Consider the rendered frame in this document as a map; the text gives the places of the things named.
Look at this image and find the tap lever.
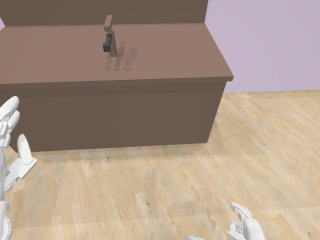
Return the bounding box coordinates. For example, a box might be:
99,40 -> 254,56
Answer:
103,34 -> 112,52

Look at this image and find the counter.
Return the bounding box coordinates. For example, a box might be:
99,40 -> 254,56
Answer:
0,0 -> 234,153

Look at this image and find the robot right hand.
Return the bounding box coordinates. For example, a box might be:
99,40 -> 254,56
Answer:
227,202 -> 266,240

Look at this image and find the robot left forearm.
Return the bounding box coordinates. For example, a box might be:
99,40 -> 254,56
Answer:
0,200 -> 13,240

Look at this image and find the robot left hand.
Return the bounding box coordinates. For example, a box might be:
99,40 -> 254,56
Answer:
0,96 -> 37,201

